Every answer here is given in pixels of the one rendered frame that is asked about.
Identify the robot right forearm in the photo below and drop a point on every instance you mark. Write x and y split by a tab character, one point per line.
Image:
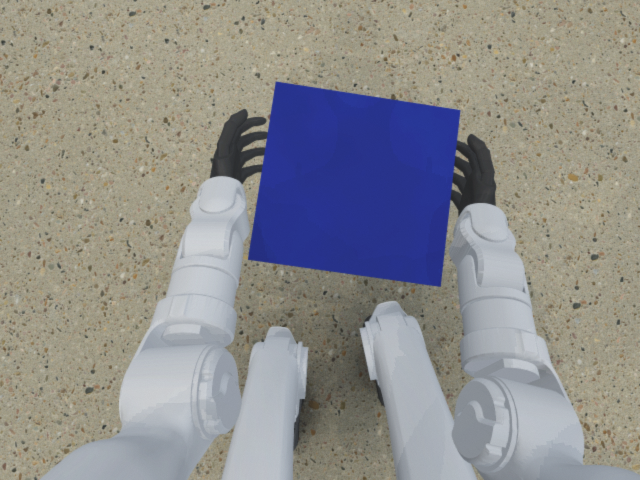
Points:
499	332

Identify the robot thigh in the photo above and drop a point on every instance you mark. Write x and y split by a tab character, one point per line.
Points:
419	420
261	447

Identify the left robot thigh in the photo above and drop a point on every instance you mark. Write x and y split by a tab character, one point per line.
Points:
261	447

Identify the carton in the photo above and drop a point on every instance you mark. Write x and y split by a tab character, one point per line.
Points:
355	184

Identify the robot left hand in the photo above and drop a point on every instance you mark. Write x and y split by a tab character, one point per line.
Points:
228	159

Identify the robot left forearm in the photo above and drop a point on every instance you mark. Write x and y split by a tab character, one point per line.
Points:
198	308

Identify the robot right hand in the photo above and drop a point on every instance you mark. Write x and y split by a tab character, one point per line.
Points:
478	185

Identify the right robot thigh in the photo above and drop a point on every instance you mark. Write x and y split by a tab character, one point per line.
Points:
419	420

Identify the robot right upper arm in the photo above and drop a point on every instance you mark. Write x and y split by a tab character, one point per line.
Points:
515	431

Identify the robot left upper arm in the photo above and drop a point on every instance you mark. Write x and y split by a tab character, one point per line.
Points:
175	401

